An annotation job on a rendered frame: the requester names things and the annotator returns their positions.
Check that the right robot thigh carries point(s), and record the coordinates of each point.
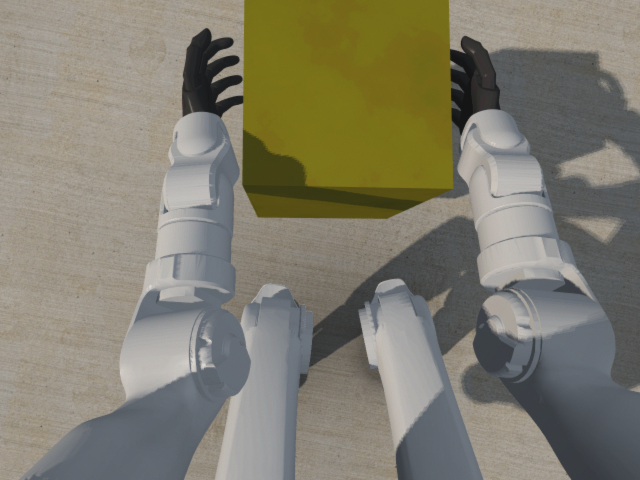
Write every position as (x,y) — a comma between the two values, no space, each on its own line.
(429,436)

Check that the robot left hand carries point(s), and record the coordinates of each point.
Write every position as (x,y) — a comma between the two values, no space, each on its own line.
(198,94)

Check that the right robot shin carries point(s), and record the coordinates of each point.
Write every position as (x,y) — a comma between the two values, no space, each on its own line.
(418,302)

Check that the robot right hand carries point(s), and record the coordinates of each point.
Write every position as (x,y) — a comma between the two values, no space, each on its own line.
(478,83)

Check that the carton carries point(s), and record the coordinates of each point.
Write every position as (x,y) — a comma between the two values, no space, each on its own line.
(346,107)

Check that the robot right forearm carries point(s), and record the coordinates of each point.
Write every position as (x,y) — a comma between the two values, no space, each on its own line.
(519,242)

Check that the robot left forearm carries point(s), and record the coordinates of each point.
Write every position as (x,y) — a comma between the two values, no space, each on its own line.
(192,266)

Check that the left robot upper arm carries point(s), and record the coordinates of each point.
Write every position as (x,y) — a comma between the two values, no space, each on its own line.
(177,368)

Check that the right robot upper arm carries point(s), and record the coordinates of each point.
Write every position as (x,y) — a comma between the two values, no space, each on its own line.
(554,352)

